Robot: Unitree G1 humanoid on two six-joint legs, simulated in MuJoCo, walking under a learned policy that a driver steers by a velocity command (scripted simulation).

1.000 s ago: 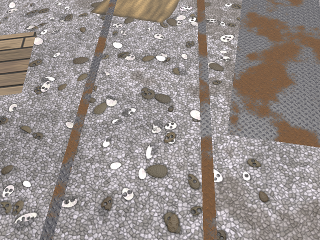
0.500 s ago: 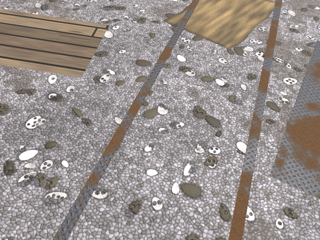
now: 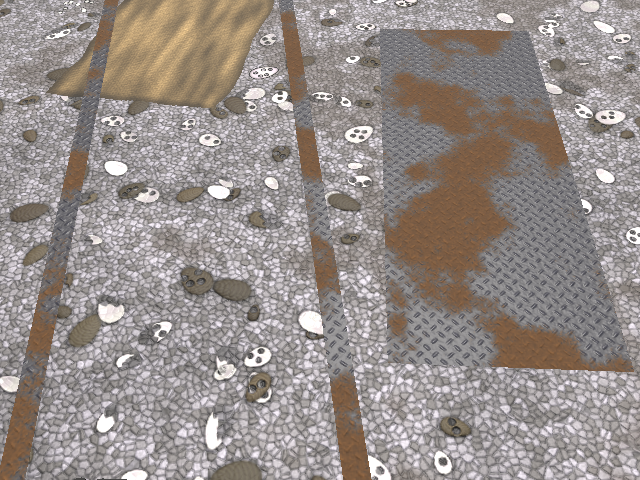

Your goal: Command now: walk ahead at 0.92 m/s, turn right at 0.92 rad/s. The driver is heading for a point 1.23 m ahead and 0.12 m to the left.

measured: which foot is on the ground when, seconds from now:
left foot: down 0.00-0.00, up 0.02-0.46, down 0.48-0.88, up 0.90-1.00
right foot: down 0.00-0.48, up 0.50-0.88, down 0.90-1.00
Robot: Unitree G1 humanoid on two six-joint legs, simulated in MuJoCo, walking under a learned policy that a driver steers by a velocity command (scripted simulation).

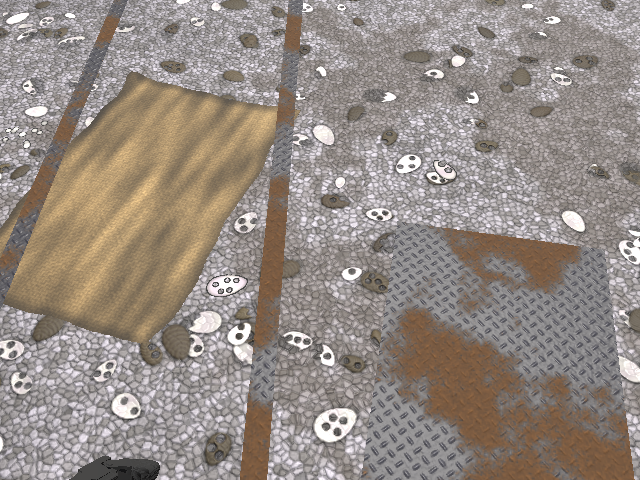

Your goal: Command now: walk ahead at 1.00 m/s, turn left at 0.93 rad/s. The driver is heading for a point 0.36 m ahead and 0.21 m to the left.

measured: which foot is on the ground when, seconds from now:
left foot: up 0.00-0.32, down 0.34-0.76, up 0.78-1.00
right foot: down 0.00-0.34, up 0.36-0.74, down 0.76-1.00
